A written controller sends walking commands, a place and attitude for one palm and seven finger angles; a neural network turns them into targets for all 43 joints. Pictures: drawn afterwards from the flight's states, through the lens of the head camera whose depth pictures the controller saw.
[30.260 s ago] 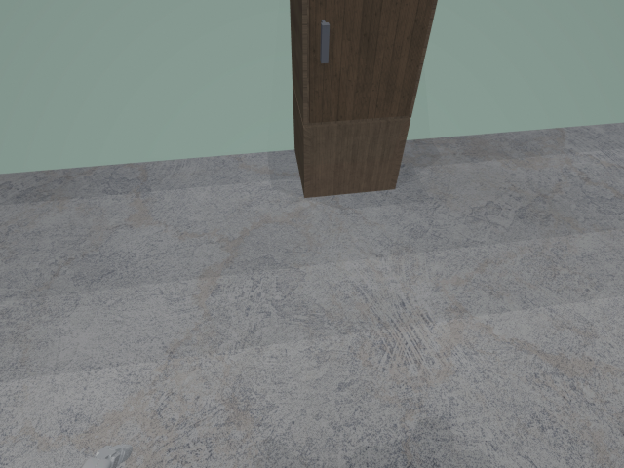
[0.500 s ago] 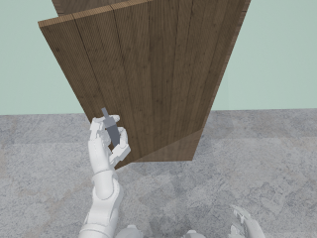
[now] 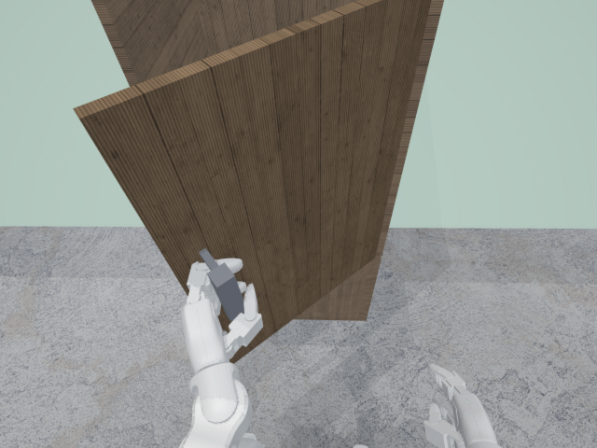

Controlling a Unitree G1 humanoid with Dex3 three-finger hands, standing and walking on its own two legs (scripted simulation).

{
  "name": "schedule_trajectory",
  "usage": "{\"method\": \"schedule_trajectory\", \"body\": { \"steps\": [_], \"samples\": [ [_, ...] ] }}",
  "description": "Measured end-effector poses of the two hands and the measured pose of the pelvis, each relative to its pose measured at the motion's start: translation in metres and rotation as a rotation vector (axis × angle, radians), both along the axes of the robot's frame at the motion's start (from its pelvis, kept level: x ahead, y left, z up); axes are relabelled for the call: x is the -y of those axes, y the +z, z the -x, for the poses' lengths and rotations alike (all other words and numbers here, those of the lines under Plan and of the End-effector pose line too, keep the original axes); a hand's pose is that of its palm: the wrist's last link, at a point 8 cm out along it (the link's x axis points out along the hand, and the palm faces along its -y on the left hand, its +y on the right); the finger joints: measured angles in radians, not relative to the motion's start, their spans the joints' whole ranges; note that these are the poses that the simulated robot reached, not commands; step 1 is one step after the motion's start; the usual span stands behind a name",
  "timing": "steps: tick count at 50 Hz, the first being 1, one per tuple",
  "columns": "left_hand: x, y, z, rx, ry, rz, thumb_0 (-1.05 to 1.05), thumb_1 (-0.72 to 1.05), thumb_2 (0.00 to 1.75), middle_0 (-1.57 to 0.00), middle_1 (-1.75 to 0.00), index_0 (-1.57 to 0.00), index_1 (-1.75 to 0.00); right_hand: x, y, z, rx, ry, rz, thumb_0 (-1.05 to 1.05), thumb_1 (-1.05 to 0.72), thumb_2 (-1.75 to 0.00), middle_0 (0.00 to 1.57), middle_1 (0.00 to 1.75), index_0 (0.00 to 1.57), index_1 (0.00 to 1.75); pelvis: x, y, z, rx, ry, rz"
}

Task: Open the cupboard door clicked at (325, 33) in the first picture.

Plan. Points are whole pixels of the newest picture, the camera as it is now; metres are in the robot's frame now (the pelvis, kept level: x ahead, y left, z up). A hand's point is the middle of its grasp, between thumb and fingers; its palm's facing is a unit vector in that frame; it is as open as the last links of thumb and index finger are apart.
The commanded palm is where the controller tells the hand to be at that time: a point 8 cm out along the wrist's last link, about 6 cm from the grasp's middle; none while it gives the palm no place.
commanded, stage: open thumb and fingers to let go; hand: left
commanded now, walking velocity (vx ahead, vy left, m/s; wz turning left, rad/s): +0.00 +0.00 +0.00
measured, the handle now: (222, 287) +0.32 +0.12 +0.04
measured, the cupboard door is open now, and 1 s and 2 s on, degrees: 40 39 39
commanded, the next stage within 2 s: slide the hand sideways off the handle in 0.70 s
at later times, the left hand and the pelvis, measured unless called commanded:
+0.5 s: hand (238, 321) +0.27 +0.09 +0.04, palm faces +0.37 -0.93 -0.01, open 13.7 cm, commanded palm +0.23 +0.14 +0.04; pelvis -0.02 +0.01 +0.00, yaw -2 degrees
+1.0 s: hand (227, 344) +0.24 +0.10 +0.04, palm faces -0.14 -0.99 -0.05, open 16.3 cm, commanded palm +0.23 +0.14 +0.04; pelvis -0.03 +0.06 -0.01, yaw -3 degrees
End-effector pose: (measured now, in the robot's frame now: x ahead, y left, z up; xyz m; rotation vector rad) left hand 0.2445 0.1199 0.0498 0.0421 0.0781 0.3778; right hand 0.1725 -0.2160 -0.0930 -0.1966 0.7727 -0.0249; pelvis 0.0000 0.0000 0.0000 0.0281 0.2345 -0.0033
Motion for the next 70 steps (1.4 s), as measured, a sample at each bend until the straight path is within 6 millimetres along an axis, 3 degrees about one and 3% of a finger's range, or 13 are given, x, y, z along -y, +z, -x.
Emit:
{"method": "schedule_trajectory", "body": {
  "steps": [6, 13, 20, 26, 38, 42, 46, 51, 56, 62, 70],
  "samples": [
    [-0.001, 0.000, 0.003, -0.001, 0.030, 0.006, -0.01, 0.47, 0.71, -0.34, -1.28, -0.37, -1.31, 0.014, -0.012, 0.019, -0.057, -0.028, 0.001, 0.01, -0.91, -0.90, 0.20, 0.30, 0.20, 0.30, 0.007, 0.001, 0.004, -0.009, -0.002, -0.014],
    [-0.003, -0.003, 0.004, 0.021, 0.027, 0.014, 0.00, 0.12, 0.56, -0.32, -1.24, -0.34, -1.27, 0.020, -0.021, 0.039, -0.094, -0.063, 0.001, 0.01, -0.91, -0.90, 0.20, 0.30, 0.20, 0.30, 0.007, -0.001, 0.009, -0.015, -0.019, -0.020],
    [-0.009, -0.003, 0.008, 0.037, 0.014, 0.028, 0.00, -0.26, 0.39, -0.31, -1.20, -0.32, -1.21, 0.015, -0.022, 0.046, -0.091, -0.083, 0.001, 0.01, -0.91, -0.90, 0.20, 0.30, 0.20, 0.30, -0.001, -0.003, 0.014, -0.012, -0.027, -0.014],
    [-0.013, -0.003, 0.010, 0.043, -0.009, 0.026, -0.01, -0.42, 0.33, -0.27, -1.05, -0.30, -1.05, 0.002, -0.015, 0.043, -0.059, -0.079, 0.009, 0.01, -0.91, -0.90, 0.20, 0.30, 0.20, 0.30, -0.013, -0.003, 0.017, -0.006, -0.030, -0.003],
    [-0.015, -0.004, 0.004, 0.052, -0.095, 0.022, -0.01, -0.49, 0.30, -0.25, -0.58, -0.27, -0.57, -0.037, -0.002, 0.033, 0.008, -0.060, 0.003, 0.01, -0.91, -0.90, 0.20, 0.30, 0.20, 0.30, -0.040, -0.005, 0.022, 0.005, -0.041, 0.028],
    [-0.019, -0.004, 0.002, 0.051, -0.113, 0.015, -0.01, -0.49, 0.30, -0.28, -0.48, -0.27, -0.52, -0.048, -0.001, 0.032, 0.011, -0.045, -0.007, 0.01, -0.91, -0.90, 0.20, 0.30, 0.20, 0.30, -0.047, -0.006, 0.023, 0.009, -0.041, 0.034],
    [-0.030, -0.006, 0.007, 0.072, -0.334, -0.020, -0.01, -0.49, 0.30, -0.24, -0.41, -0.17, -0.46, -0.053, -0.003, 0.038, 0.002, -0.036, -0.009, 0.01, -0.91, -0.90, 0.20, 0.30, 0.20, 0.30, -0.053, -0.009, 0.026, 0.009, -0.035, 0.037],
    [-0.037, -0.005, 0.014, 0.071, -0.528, 0.029, -0.01, -0.49, 0.30, -0.17, -0.34, -0.11, -0.37, -0.055, -0.004, 0.048, 0.003, -0.069, -0.004, 0.01, -0.91, -0.90, 0.20, 0.30, 0.20, 0.30, -0.063, -0.010, 0.028, 0.024, -0.036, 0.050],
    [-0.033, -0.002, 0.017, 0.065, -0.476, 0.123, -0.01, -0.50, 0.29, -0.13, -0.31, -0.13, -0.33, -0.058, 0.000, 0.051, 0.016, -0.090, -0.002, 0.01, -0.91, -0.90, 0.20, 0.30, 0.20, 0.30, -0.071, -0.009, 0.026, 0.018, -0.048, 0.047],
    [-0.031, -0.002, 0.026, 0.080, -0.450, 0.069, -0.01, -0.50, 0.29, -0.11, -0.29, -0.14, -0.31, -0.063, 0.003, 0.045, 0.029, -0.075, -0.009, 0.01, -0.91, -0.90, 0.20, 0.30, 0.20, 0.30, -0.073, -0.013, 0.021, 0.001, -0.060, 0.042],
    [-0.051, -0.003, 0.038, 0.047, -0.433, 0.050, -0.01, -0.50, 0.30, -0.14, -0.30, -0.14, -0.30, -0.067, 0.005, 0.029, 0.044, -0.059, -0.019, 0.01, -0.91, -0.90, 0.20, 0.30, 0.20, 0.30, -0.070, -0.014, 0.015, 0.003, -0.057, 0.045]
  ]
}}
